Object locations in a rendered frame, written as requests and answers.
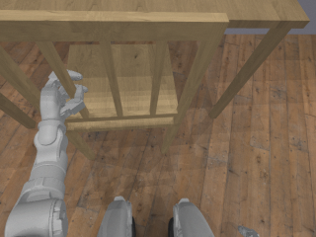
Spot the left robot upper arm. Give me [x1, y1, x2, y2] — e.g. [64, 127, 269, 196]
[7, 197, 68, 237]

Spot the robot left shin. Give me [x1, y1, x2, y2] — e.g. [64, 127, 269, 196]
[114, 196, 132, 237]

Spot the chair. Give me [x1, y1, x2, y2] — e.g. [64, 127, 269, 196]
[0, 10, 229, 160]

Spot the table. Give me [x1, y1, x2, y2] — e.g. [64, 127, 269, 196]
[0, 0, 310, 129]

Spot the left robot hand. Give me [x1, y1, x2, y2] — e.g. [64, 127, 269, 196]
[39, 69, 89, 123]

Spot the left robot thigh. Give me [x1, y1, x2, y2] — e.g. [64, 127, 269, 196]
[97, 199, 132, 237]

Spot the right robot hand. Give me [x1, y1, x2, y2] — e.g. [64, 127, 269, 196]
[238, 225, 260, 237]

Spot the left robot forearm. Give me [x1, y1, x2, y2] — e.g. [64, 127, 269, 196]
[4, 118, 68, 237]

